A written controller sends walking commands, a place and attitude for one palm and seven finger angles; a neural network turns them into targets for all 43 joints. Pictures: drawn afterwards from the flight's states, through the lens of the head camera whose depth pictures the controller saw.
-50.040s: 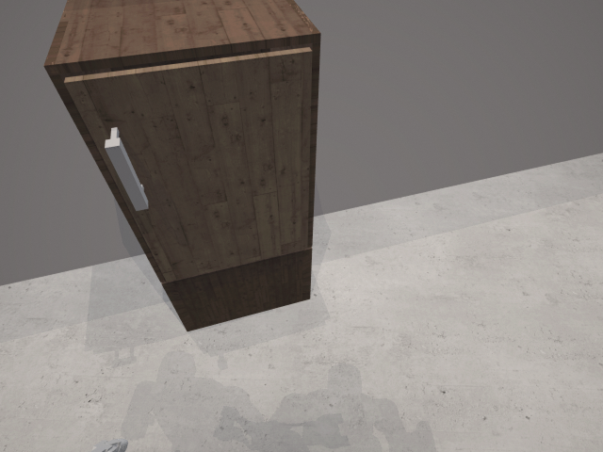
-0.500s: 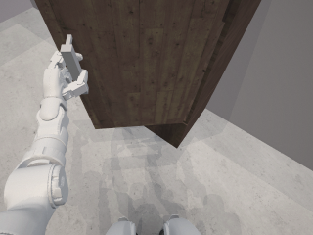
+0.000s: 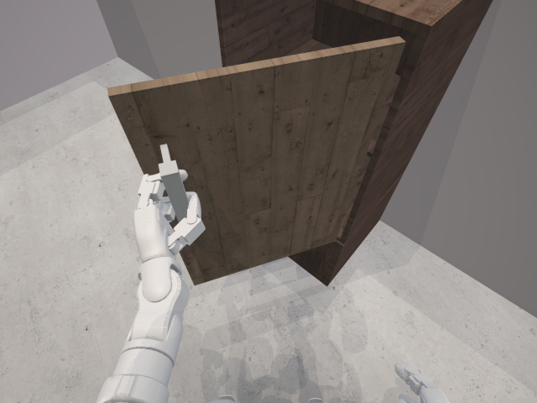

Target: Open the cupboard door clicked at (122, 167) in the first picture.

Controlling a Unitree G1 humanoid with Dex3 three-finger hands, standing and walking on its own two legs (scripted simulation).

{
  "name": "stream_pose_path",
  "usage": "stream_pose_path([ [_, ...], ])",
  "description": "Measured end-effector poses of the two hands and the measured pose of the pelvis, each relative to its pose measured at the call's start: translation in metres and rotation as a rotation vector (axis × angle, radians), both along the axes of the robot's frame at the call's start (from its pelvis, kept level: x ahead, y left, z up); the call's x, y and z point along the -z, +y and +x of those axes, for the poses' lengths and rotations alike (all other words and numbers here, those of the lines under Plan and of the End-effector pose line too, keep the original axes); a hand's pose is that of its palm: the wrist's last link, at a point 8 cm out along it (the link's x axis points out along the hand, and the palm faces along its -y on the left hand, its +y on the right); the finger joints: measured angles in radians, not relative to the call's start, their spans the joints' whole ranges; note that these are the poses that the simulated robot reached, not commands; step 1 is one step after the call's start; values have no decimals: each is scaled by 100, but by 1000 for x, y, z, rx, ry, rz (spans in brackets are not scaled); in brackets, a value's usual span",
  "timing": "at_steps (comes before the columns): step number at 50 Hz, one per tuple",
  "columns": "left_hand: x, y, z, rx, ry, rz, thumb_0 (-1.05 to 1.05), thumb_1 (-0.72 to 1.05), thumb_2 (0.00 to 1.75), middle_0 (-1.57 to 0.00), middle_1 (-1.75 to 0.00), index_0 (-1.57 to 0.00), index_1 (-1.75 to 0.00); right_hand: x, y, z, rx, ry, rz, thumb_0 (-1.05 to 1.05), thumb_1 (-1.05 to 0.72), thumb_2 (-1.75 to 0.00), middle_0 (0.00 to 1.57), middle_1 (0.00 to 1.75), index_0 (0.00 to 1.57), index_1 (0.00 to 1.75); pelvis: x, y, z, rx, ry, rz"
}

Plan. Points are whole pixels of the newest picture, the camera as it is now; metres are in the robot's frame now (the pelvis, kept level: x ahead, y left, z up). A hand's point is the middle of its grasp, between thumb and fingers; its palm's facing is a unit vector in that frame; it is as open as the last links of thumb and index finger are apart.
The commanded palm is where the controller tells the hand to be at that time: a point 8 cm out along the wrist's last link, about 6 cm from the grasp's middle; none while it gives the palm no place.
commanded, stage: pull the door open along its arc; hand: left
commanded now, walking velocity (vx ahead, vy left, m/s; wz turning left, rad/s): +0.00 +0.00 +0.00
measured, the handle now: (177, 191) +0.42 +0.16 +0.06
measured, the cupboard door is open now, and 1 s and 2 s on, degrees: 60 82 85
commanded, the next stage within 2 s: open thumb and fingers to let go in 0.50 s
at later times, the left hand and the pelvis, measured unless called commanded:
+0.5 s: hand (247, 281) +0.27 +0.04 +0.06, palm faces +0.37 -0.93 -0.01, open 6.4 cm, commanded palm +0.21 +0.07 +0.06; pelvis -0.01 -0.04 +0.00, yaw +4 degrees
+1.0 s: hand (245, 288) +0.27 +0.04 +0.06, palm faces +0.43 -0.90 -0.01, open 10.1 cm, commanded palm +0.22 +0.08 +0.06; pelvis -0.01 -0.06 +0.00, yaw +5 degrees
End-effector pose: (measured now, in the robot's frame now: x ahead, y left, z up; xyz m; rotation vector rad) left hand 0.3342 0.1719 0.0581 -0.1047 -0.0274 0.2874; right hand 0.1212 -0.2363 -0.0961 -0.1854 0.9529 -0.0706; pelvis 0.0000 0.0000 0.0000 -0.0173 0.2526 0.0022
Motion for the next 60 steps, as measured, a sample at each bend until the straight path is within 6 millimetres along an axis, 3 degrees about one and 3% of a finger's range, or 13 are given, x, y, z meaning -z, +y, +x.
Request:
stream_pose_path([
  [5, -2, -21, -23, -130, 22, 41, 1, 64, 79, -31, -127, -29, -128, 0, 11, 27, -74, -60, 26, 1, -91, -90, 20, 29, 20, 30, 3, -7, -5, -20, -16, 7],
  [9, -4, -35, -38, -180, 46, 72, 0, 64, 81, -31, -129, -30, -130, 0, 16, 38, -102, -84, 42, 1, -91, -90, 20, 29, 20, 30, 3, -14, -7, -34, -34, 12],
  [28, -9, -97, -110, -43, 101, 103, 0, 65, 74, -27, -131, -32, -133, -17, -14, 42, -87, -179, 46, 1, -90, -90, 20, 29, 20, 30, -6, -44, -4, -58, -107, 35],
  [31, -9, -103, -114, -35, 102, 110, -1, 64, 75, -29, -131, -34, -133, -19, -16, 48, -94, -206, 45, 1, -90, -90, 20, 29, 20, 30, -6, -47, -5, -64, -113, 35],
  [38, -5, -100, -103, -108, 108, 98, -1, 59, 76, -34, -132, -37, -133, -14, -15, 58, -129, -215, 46, 1, -90, -90, 20, 29, 20, 30, -2, -54, -9, -74, -100, 40],
  [44, -6, -92, -107, -146, 110, 91, 0, 40, 69, -35, -130, -38, -130, -11, -12, 59, -139, -203, 66, 1, -90, -90, 20, 29, 20, 30, -3, -57, -7, -75, -89, 49],
  [54, -3, -89, -110, -139, 96, 86, 1, -17, 44, -32, -124, -33, -123, -5, -18, 51, -130, -172, 38, 1, -90, -90, 20, 29, 20, 30, 0, -53, -9, -81, -80, 44],
  [60, -2, -88, -110, -116, 92, 90, 0, -39, 35, -29, -112, -29, -112, -4, -16, 47, -113, -171, 31, 1, -90, -90, 20, 29, 20, 30, 1, -47, -10, -76, -79, 40],
])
